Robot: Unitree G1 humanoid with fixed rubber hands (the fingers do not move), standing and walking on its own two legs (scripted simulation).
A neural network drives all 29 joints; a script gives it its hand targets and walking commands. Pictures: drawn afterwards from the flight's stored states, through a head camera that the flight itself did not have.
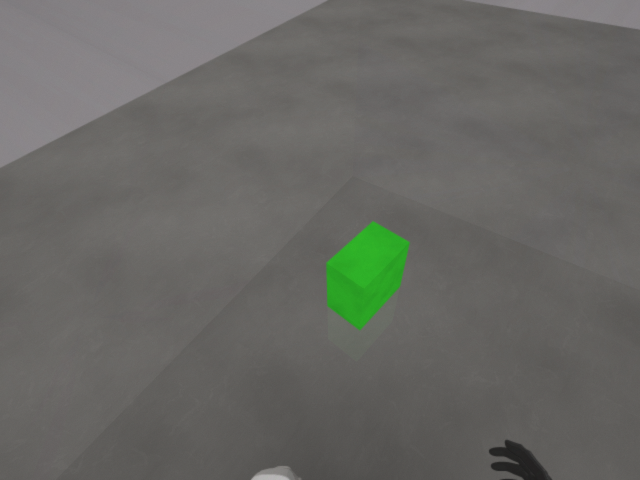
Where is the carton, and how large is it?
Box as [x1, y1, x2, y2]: [326, 221, 409, 329]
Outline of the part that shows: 373,221 326,263 327,305 359,329 399,286 409,243 408,241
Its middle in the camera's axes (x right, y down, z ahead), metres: +0.16 +0.12 +1.36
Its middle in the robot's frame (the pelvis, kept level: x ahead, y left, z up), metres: +0.86 -0.09 -0.62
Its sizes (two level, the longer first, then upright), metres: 0.249 0.153 0.257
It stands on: the floor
